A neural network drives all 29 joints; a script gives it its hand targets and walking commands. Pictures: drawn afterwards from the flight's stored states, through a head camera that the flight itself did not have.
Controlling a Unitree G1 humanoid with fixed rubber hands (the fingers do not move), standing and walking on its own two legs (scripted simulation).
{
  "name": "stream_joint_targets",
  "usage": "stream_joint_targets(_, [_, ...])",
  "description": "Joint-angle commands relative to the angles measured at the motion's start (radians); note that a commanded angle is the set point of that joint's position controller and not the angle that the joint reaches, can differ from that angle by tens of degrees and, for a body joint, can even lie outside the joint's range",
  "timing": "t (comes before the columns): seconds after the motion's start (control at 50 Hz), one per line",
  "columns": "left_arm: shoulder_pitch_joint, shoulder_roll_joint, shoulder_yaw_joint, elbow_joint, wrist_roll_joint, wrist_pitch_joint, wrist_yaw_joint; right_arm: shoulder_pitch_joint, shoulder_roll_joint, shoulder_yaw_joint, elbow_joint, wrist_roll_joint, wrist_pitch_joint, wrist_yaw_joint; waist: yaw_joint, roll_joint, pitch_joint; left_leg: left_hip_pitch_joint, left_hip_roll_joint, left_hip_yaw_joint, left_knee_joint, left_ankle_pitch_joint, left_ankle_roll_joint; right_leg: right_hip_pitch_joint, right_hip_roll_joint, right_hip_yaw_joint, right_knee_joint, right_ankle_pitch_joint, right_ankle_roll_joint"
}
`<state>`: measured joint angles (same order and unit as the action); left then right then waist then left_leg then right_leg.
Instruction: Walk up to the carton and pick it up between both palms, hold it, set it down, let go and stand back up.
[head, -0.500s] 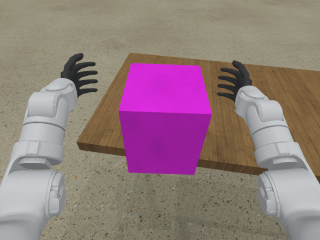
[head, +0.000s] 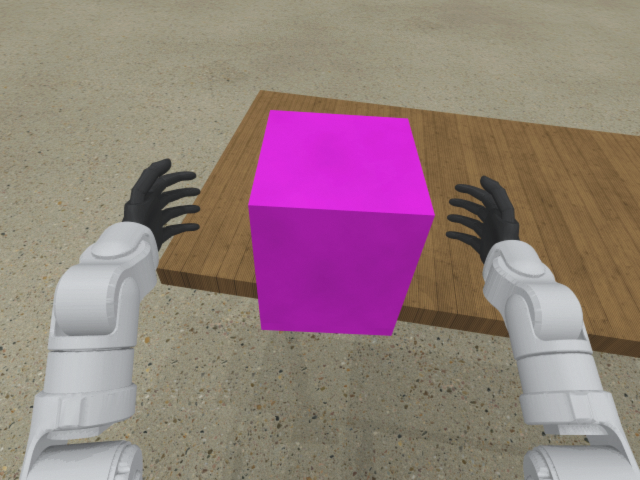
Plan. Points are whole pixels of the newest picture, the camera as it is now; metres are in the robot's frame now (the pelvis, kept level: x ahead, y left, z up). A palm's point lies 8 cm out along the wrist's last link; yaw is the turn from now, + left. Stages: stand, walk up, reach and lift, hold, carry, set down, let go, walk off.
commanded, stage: set down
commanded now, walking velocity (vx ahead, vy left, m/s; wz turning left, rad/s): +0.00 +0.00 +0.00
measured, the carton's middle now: (332, 226) +0.47 -0.02 +0.08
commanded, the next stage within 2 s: let go in 0.90 s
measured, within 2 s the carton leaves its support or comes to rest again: neither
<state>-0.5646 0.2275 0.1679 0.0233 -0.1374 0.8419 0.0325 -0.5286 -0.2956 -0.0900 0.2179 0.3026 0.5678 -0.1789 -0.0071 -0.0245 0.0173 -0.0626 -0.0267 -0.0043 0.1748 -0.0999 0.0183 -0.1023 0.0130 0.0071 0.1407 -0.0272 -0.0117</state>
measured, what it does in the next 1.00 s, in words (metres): stands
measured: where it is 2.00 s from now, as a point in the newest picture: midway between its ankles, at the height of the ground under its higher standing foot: outside the picture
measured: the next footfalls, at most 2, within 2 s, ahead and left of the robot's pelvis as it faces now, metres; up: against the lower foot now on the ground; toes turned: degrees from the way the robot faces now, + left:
none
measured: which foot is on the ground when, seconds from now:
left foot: down 0.00-1.00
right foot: down 0.00-1.00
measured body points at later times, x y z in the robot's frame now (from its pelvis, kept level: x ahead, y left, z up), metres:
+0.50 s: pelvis +0.00 -0.01 +0.00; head +0.01 +0.00 +0.45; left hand +0.31 +0.19 +0.11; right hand +0.31 -0.21 +0.10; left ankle +0.00 +0.10 -0.75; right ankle +0.03 -0.11 -0.75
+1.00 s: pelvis +0.02 +0.00 +0.00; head +0.03 +0.01 +0.45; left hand +0.27 +0.19 +0.05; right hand +0.25 -0.21 +0.05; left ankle +0.00 +0.10 -0.75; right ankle +0.03 -0.11 -0.75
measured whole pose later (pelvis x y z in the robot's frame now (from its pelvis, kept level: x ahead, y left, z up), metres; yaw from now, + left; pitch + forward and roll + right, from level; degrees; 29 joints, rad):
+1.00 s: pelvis +0.02 +0.00 +0.00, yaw -2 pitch +0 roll +0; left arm 0.23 0.17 -0.02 -0.23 -0.13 0.32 0.08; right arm 0.31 -0.25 0.02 -0.19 0.24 0.19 -0.08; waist 0.04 -0.02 0.00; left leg -0.05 -0.02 0.03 0.20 -0.15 0.02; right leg -0.13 0.03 0.04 0.22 -0.10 -0.02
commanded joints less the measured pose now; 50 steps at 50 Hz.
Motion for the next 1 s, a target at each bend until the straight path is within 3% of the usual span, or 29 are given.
stream_joint_targets(0.0, [-0.238, 0.081, 0.031, -0.228, 0.018, -0.024, -0.008, -0.225, -0.139, -0.029, -0.234, 0.011, -0.042, 0.007, 0.006, 0.03, -0.363, -0.011, 0.005, 0.021, -0.009, 0.269, -0.066, 0.309, 0.019, 0.033, 0.047, 0.116, -0.009])
stream_joint_targets(0.16, [-0.078, 0.035, 0.023, -0.314, 0.023, -0.047, -0.019, -0.069, -0.117, -0.008, -0.358, 0.015, -0.065, -0.006, 0.013, -0.001, -0.274, -0.039, 0.009, 0.036, -0.032, 0.203, -0.052, 0.321, 0.005, 0.047, 0.049, 0.11, -0.004])
stream_joint_targets(0.36, [0.143, 0.003, -0.004, -0.432, 0.027, -0.118, -0.012, 0.158, -0.092, 0.014, -0.486, 0.003, -0.115, -0.017, 0.03, 0.006, -0.233, -0.044, 0.017, 0.052, -0.047, 0.147, -0.045, 0.312, -0.01, 0.062, 0.054, 0.07, -0.015])
stream_joint_targets(0.64, [0.508, -0.007, -0.087, -0.475, 0.021, -0.351, -0.012, 0.558, -0.064, 0.05, -0.607, -0.033, -0.272, 0.03, 0.052, 0.007, -0.149, -0.064, 0.022, 0.049, -0.044, 0.124, -0.036, 0.235, -0.015, 0.078, 0.05, 0.022, -0.019])
stream_joint_targets(0.76, [0.635, -0.011, -0.126, -0.449, 0.02, -0.489, 0.01, 0.713, -0.056, 0.062, -0.614, -0.054, -0.366, 0.07, 0.052, 0.003, -0.132, -0.072, 0.025, 0.037, -0.027, 0.148, -0.029, 0.182, -0.012, 0.086, 0.053, 0.008, -0.025])
stream_joint_targets(0.86, [0.638, 0.002, -0.157, -0.454, 0.005, -0.57, 0.045, 0.719, -0.054, 0.057, -0.62, -0.059, -0.423, 0.096, 0.05, -0.001, -0.134, -0.103, 0.031, 0.03, -0.012, 0.111, -0.014, 0.141, -0.019, 0.093, 0.073, -0.029, -0.026])
stream_joint_targets(0.92, [0.667, -0.002, -0.161, -0.393, 0.013, -0.569, 0.055, 0.757, -0.041, 0.062, -0.549, -0.073, -0.425, 0.102, 0.048, -0.003, -0.111, -0.118, 0.031, 0.032, -0.012, 0.054, -0.007, 0.114, -0.022, 0.094, 0.076, -0.058, -0.022])
stream_joint_targets(0.98, [0.734, -0.002, -0.143, -0.298, 0.047, -0.522, 0.03, 0.827, -0.029, 0.084, -0.447, -0.092, -0.409, 0.092, 0.043, 0.007, -0.085, -0.106, 0.023, 0.041, -0.009, 0.052, -0.018, 0.106, -0.019, 0.088, 0.066, -0.027, -0.012])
